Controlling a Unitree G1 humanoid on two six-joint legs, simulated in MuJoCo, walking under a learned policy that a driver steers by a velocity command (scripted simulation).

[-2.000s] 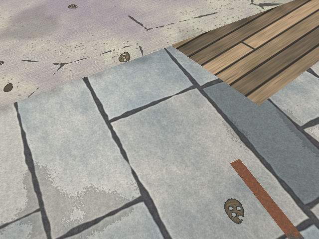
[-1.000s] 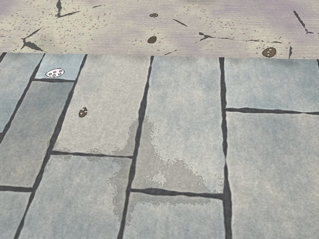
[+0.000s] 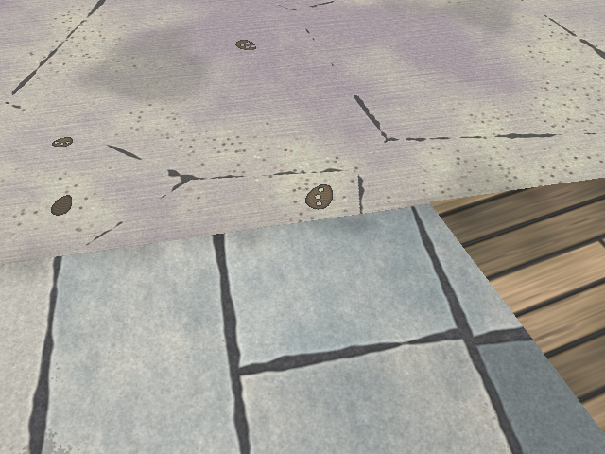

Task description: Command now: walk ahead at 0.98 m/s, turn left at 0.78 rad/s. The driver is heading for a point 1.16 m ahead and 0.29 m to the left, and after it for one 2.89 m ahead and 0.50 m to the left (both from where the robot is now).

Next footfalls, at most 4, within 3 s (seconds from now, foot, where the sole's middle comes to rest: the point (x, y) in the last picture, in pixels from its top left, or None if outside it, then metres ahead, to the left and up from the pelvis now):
0.14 left None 0.32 0.02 -0.76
0.54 right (326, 334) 0.78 -0.02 -0.76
0.98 left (163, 280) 0.93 0.41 -0.76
1.40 right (184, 201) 1.32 0.42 -0.87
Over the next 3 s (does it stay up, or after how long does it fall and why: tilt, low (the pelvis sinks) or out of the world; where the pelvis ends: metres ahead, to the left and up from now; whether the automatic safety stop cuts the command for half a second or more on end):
stays up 1.30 0.58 -0.09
